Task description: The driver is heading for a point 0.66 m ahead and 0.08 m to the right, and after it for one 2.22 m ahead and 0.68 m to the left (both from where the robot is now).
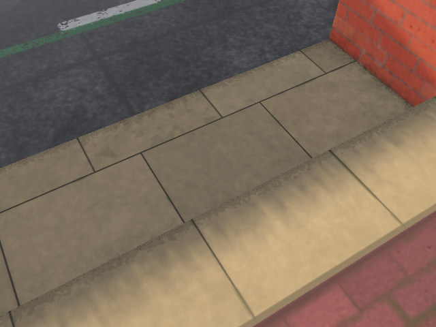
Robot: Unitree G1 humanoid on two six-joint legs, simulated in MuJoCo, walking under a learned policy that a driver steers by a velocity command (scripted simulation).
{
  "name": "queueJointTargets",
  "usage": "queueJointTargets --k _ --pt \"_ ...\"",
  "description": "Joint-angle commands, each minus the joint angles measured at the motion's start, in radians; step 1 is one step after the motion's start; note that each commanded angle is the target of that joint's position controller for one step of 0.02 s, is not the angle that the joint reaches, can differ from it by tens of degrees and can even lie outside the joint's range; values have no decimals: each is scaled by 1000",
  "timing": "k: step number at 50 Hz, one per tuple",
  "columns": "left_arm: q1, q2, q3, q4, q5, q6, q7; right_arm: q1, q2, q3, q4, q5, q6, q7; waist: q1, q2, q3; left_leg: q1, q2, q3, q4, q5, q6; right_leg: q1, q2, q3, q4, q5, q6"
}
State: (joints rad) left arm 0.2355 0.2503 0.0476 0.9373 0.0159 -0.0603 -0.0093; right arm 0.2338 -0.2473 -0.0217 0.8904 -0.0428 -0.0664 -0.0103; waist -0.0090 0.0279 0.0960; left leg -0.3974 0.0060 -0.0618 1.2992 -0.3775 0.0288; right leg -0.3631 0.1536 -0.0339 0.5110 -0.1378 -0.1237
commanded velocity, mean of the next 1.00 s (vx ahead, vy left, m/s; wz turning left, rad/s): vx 0.50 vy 0.00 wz -0.37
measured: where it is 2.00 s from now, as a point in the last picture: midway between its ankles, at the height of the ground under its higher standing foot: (280, 202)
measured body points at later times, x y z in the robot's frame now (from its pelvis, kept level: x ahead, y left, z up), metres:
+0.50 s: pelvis +0.22 +0.05 +0.02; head +0.23 +0.07 +0.47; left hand +0.39 +0.30 -0.10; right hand +0.23 -0.24 -0.08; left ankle +0.23 +0.15 -0.72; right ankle +0.19 -0.08 -0.64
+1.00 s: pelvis +0.42 -0.09 +0.02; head +0.43 -0.11 +0.47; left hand +0.60 +0.11 -0.09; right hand +0.35 -0.34 -0.12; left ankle +0.47 +0.06 -0.64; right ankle +0.39 -0.15 -0.72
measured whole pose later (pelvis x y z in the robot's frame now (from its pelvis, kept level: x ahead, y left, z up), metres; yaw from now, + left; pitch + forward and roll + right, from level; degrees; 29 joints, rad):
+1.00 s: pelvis +0.42 -0.09 +0.02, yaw -22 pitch +0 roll +0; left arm 0.26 0.23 0.03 0.83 0.02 -0.07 0.00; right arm 0.34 -0.25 -0.05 0.87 -0.02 -0.01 0.03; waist -0.02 0.03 0.04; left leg -0.50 0.07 -0.02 1.09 -0.28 0.04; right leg -0.16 0.04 -0.13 0.35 -0.20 -0.08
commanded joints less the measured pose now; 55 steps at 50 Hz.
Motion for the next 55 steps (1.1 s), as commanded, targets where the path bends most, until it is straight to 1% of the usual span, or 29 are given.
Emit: queueJointTargets --k 1,3,5,8,10,12,14,15,16,17,18,19,21,25,29,32,35,37,38,39,40,41,42,43,44,46,47,49,55 --pt "52 150 32 -48 -5 -14 10 82 -101 -16 -64 -12 25 7 -39 5 -120 -64 77 -24 -154 -52 -36 49 -365 489 -283 179 -219" --pt "67 161 37 -49 0 -14 7 6 -69 -2 -99 -5 24 10 -29 -28 -110 -47 86 6 -279 21 -48 -7 -334 430 -303 214 -213" --pt "82 151 40 -53 -5 -9 0 -72 -54 7 -131 5 23 13 -7 -47 -106 -17 82 21 -398 161 -48 -32 -290 385 -323 136 -177" --pt "104 155 49 -63 -10 2 -11 -173 -68 9 -168 17 24 15 33 -59 -98 23 44 41 -554 280 -57 -6 -240 361 -315 37 -123" --pt "133 168 55 -64 -4 9 -14 -217 -76 9 -193 22 21 13 57 -74 -96 40 17 48 -630 249 -64 40 -238 386 -280 -1 -104" --pt "142 182 63 -71 3 15 -11 -200 -89 4 -204 22 12 9 45 -89 -96 94 -7 43 -717 173 -63 73 -247 434 -217 -14 -87" --pt "125 173 63 -85 -1 16 -2 -68 -117 -9 -174 14 -11 -1 -26 -61 -118 284 -4 23 -867 144 -40 17 -195 435 -77 -70 -42" --pt "113 114 48 -111 -12 6 -1 46 -184 -27 -161 1 -25 -13 -74 43 -183 436 168 -148 -954 10 5 -72 -131 353 124 -165 2" --pt "120 32 28 -158 -29 -2 -4 102 -280 -49 -159 -10 -14 -24 -73 233 -223 585 399 -469 -1077 -212 87 -292 -6 162 367 -409 45" --pt "142 101 36 -164 -3 7 -1 92 -277 -62 -148 -5 3 -24 -41 210 -187 506 456 -629 -1111 -329 160 -393 -69 110 506 -439 47" --pt "105 137 46 -154 12 17 -5 50 -186 -43 -167 2 5 -16 -29 71 -106 442 397 -541 -1109 -329 158 -405 -123 133 572 -357 46" --pt "81 124 47 -153 15 22 -17 13 -137 -32 -170 10 1 -8 -12 30 -56 374 339 -404 -1118 -188 137 -386 -148 129 576 -284 58" --pt "79 103 45 -156 20 38 -34 -3 -110 -27 -170 10 -11 -8 8 82 -59 334 265 -208 -1133 69 103 -339 -179 102 586 -191 86" --pt "-7 89 37 -208 17 58 -52 70 -122 -39 -135 22 -30 4 5 62 -88 359 250 -41 -1125 387 112 -375 -195 89 624 -79 117" --pt "-120 74 22 -258 17 63 -65 120 -128 -46 -108 19 -25 7 -18 66 -56 376 246 72 -1128 474 116 -402 -212 62 488 8 127" --pt "-211 58 6 -295 18 61 -79 133 -145 -52 -97 19 -22 6 -37 77 -32 361 244 147 -1124 477 101 -320 -216 15 302 67 106" --pt "-268 59 -2 -323 24 58 -78 183 -168 -57 -68 19 -15 6 -53 81 -16 379 260 179 -1099 551 89 -219 -184 -44 165 -24 63" --pt "-244 64 -1 -317 31 52 -63 221 -183 -56 -39 19 -2 7 -41 92 -31 406 270 196 -1014 786 88 -110 -133 -72 94 -110 23" --pt "-168 73 5 -293 34 44 -53 231 -191 -54 -24 22 4 7 -1 89 -71 417 268 205 -906 952 87 -4 -96 -80 47 -122 0" --pt "-5 88 16 -237 42 29 -40 226 -187 -48 -17 31 10 6 80 54 -156 365 238 240 -718 979 70 211 -71 -80 -44 -50 -24" --pt "162 151 36 -193 63 20 -24 221 -150 -33 -40 39 7 9 150 -15 -284 172 201 239 -467 683 51 498 -227 82 -52 -110 -59" --pt "203 272 58 -195 58 17 -6 283 -13 0 -99 55 4 30 111 -281 -426 -208 26 222 -108 -180 -2 796 -599 583 -114 -48 -173" --pt "233 278 69 -195 16 24 8 188 -148 -39 -94 42 14 11 171 -127 -428 -247 -7 30 5 -155 12 693 -602 636 -170 71 -179" --pt "155 228 52 -176 11 21 14 133 -143 -44 -109 53 10 12 119 -108 -270 -272 33 -13 -9 -69 26 567 -544 434 -177 151 -144" --pt "95 157 31 -170 10 12 11 139 -120 -36 -98 52 4 17 72 -96 -170 -236 71 4 -96 -7 29 428 -489 315 -221 192 -98" --pt "21 81 8 -167 2 -3 10 202 -101 -40 -52 23 32 24 6 -129 -102 -134 94 14 -175 54 16 277 -407 174 -289 177 -31" --pt "23 68 4 -164 2 -13 10 222 -87 -41 -36 17 46 30 -2 -131 -101 -102 86 17 -173 77 12 244 -397 143 -313 184 -27" --pt "39 81 9 -145 -3 -32 11 200 -67 -45 -41 20 61 44 -17 -115 -77 -133 84 21 -186 134 8 232 -387 89 -355 177 -26" --pt "108 77 11 -100 0 -45 20 -10 -46 -42 -106 16 66 59 9 -88 3 -293 88 31 -377 344 0 277 -382 -40 -398 189 -24"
